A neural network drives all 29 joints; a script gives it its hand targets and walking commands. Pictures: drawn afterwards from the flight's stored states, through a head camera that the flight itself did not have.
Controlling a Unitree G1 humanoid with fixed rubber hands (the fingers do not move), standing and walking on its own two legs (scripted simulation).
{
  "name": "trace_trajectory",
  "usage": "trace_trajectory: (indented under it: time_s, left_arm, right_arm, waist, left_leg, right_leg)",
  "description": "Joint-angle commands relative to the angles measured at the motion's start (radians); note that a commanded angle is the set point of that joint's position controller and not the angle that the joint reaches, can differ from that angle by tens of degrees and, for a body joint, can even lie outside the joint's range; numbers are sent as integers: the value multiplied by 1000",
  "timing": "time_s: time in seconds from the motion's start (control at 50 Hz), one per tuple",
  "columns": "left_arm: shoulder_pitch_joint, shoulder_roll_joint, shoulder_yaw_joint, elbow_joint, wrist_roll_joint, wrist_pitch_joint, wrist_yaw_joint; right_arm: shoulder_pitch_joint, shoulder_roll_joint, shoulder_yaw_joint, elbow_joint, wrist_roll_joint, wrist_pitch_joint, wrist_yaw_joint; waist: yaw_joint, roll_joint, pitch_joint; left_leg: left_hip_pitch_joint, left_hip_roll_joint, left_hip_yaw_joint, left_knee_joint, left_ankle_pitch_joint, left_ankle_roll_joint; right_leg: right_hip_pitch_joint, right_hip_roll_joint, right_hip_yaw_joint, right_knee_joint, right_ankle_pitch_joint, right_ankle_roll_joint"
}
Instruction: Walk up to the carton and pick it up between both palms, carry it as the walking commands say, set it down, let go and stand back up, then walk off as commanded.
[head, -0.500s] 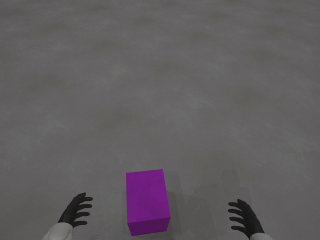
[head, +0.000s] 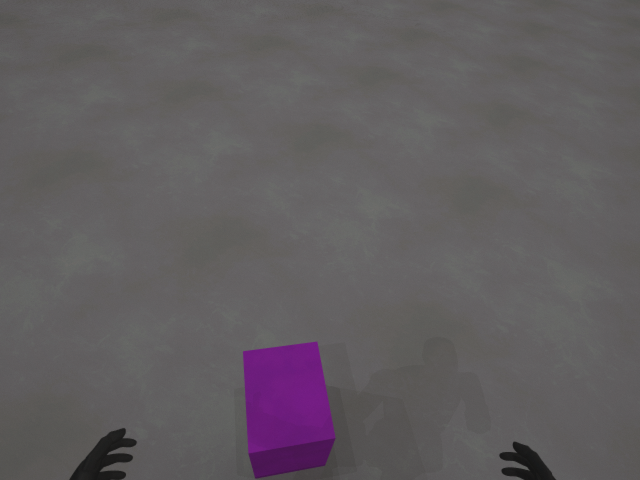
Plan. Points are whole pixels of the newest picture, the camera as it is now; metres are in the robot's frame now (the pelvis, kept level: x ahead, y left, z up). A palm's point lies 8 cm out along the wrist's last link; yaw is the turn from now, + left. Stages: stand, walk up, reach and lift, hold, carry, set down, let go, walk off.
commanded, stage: stand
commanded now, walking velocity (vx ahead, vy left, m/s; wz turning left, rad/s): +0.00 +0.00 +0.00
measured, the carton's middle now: (285, 411) +0.39 +0.06 -0.63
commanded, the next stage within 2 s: walk off in 1.34 s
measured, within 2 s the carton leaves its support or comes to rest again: neither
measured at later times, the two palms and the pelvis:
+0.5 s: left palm out of the picture +0.08 +0.30 -0.10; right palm out of the picture +0.09 -0.30 -0.09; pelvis -0.01 +0.00 +0.00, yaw +0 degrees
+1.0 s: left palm out of the picture +0.06 +0.30 -0.10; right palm out of the picture +0.07 -0.31 -0.09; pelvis -0.02 +0.00 +0.01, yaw +1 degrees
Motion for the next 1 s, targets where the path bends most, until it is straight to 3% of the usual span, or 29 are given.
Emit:
trace_trajectory:
  time_s: [0.0,0.56,0.98]
  left_arm:
    - [-19,140,29,-36,-2,-16,5]
    - [-49,186,1,140,-9,-26,3]
    - [-70,203,-6,203,-14,-30,0]
  right_arm:
    - [-35,-171,-36,-34,2,-14,-4]
    - [-68,-209,-16,126,17,-16,2]
    - [-81,-227,-4,184,23,-17,6]
  waist:
    - [1,44,-40]
    - [-1,42,3]
    - [0,42,2]
  left_leg:
    - [70,119,-111,-66,320,-7]
    - [87,130,-133,-143,214,-4]
    - [86,136,-143,-157,215,-3]
  right_leg:
    - [-37,-81,51,-47,276,-6]
    - [-31,-103,70,-126,207,-14]
    - [-25,-112,68,-150,198,-21]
